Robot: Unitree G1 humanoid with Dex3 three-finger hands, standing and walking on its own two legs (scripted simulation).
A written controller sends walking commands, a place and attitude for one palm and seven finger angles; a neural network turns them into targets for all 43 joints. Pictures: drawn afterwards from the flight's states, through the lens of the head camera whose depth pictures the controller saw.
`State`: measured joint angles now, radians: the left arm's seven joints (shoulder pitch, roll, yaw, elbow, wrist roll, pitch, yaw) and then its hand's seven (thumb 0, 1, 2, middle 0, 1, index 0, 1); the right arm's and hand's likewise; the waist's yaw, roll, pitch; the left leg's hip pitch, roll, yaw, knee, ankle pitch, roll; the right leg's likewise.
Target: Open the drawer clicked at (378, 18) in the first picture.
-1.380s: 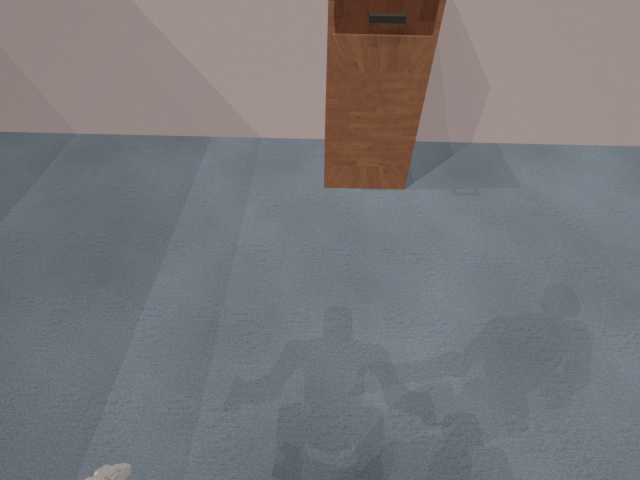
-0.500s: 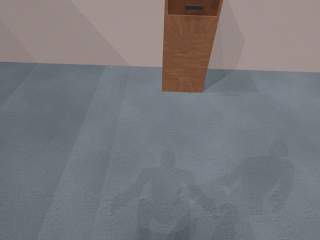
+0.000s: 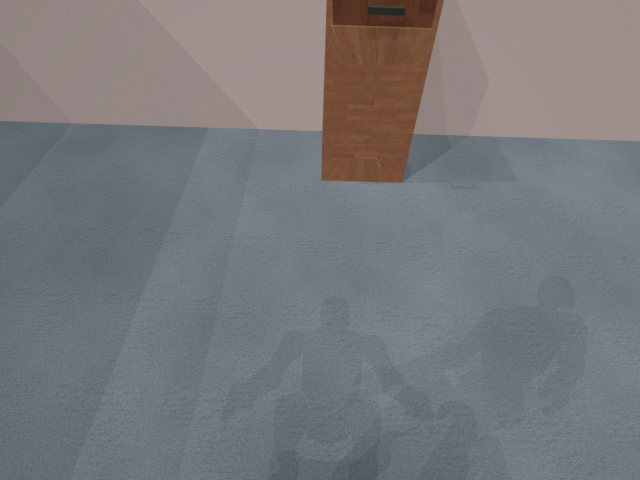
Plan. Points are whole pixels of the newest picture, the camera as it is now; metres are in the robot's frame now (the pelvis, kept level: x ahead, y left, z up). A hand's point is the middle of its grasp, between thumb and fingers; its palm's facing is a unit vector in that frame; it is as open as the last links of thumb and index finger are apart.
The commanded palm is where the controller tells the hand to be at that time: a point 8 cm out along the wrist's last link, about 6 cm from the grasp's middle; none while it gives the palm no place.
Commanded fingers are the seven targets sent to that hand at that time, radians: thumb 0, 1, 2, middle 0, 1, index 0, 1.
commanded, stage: look at it before walking up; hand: left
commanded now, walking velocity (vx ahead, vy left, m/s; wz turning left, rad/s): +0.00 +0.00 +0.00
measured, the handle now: (385, 8) +1.57 -0.13 +0.03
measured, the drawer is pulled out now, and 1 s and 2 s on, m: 0.00 0.00 0.00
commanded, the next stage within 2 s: walk to a spot facing it in 0.06 s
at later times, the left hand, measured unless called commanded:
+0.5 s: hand out of the picture +0.08 +0.18 -0.18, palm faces -0.14 -0.96 -0.24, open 7.4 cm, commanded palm none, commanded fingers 0.00 0.90 0.90 -0.20 -0.30 -0.20 -0.30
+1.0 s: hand (235, 438) +0.22 +0.15 -0.20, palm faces -0.23 -0.96 -0.16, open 7.4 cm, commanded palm none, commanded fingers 0.00 0.90 0.90 -0.20 -0.30 -0.20 -0.30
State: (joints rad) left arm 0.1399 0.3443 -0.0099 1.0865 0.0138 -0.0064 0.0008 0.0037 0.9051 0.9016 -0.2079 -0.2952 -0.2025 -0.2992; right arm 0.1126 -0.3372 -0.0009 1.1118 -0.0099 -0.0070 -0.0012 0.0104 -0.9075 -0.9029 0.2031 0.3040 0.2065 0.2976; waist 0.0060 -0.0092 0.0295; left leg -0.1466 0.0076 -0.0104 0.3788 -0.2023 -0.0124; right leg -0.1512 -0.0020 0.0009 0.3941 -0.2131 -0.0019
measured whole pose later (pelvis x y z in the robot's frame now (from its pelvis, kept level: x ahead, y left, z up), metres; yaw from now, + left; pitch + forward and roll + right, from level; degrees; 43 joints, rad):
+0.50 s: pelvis +0.04 -0.03 -0.02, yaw -10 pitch -1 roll +1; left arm 0.32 0.24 0.03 1.03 0.03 0.03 -0.04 0.01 0.91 0.90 -0.20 -0.29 -0.20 -0.30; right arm 0.26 -0.25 -0.03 1.06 -0.03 -0.01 0.00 0.01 -0.91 -0.90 0.20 0.30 0.21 0.30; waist 0.02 0.02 0.03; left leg -0.11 0.09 0.14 0.53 -0.38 -0.05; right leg -0.31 -0.01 -0.06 0.69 -0.43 -0.01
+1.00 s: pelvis +0.24 -0.03 -0.02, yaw -20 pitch +1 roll -2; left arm 0.46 0.16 0.04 1.07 0.03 -0.06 0.02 0.00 0.90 0.90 -0.21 -0.30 -0.20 -0.30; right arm 0.09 -0.16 -0.04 0.95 -0.02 -0.04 0.02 0.01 -0.91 -0.90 0.20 0.30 0.20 0.30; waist 0.07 -0.02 0.03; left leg -0.47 0.07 0.09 0.62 -0.18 -0.01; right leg 0.02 0.03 0.10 0.43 -0.45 0.00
